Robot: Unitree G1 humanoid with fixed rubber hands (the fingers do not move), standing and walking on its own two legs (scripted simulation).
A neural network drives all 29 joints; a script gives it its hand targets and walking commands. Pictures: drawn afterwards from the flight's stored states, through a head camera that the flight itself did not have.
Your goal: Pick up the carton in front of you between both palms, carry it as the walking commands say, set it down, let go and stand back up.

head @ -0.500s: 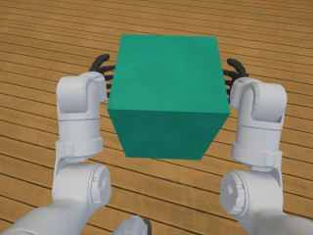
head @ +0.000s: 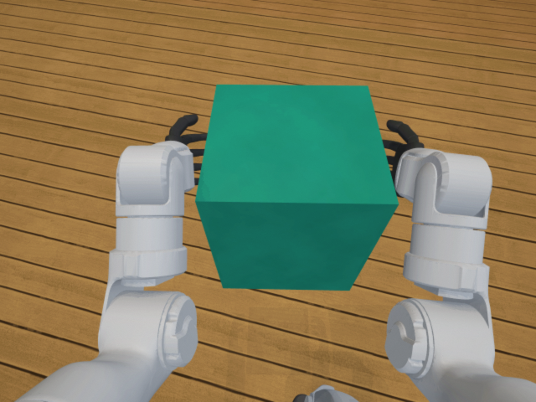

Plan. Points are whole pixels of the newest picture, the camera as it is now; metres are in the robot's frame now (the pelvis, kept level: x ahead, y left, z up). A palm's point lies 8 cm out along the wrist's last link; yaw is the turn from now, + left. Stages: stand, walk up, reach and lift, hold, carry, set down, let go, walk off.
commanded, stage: carry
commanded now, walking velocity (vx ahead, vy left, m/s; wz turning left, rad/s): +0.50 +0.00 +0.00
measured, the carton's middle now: (288, 196) +0.39 +0.02 +0.08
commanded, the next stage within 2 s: none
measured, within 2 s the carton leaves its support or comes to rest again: neither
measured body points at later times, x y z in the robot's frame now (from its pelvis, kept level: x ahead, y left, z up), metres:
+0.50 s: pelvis +0.29 +0.05 +0.05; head +0.33 +0.06 +0.50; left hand +0.70 +0.17 +0.20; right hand +0.66 -0.13 +0.19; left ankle +0.31 +0.12 -0.68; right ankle +0.27 -0.06 -0.57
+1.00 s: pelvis +0.59 +0.03 +0.09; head +0.63 +0.03 +0.54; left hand +0.97 +0.22 +0.25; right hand +1.00 -0.08 +0.25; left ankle +0.70 +0.15 -0.58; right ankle +0.55 -0.06 -0.64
